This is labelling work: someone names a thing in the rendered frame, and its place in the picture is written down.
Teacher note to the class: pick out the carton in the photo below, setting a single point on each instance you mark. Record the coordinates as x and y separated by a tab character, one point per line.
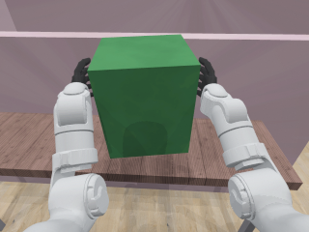
145	90

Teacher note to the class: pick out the table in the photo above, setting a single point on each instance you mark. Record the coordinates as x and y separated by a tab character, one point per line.
27	143

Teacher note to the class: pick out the left robot upper arm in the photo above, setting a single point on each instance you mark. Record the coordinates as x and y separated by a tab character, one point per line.
75	203

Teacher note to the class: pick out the robot left hand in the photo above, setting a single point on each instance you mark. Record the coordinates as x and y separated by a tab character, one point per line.
80	72

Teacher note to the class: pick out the right robot forearm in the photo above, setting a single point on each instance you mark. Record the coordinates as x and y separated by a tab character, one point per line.
240	144

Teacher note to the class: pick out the left robot forearm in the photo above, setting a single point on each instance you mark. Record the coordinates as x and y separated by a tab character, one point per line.
73	130

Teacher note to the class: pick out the robot right hand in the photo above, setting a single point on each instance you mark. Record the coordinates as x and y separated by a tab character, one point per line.
207	77

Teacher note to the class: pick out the right robot upper arm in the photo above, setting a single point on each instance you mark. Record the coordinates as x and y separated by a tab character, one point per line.
262	197

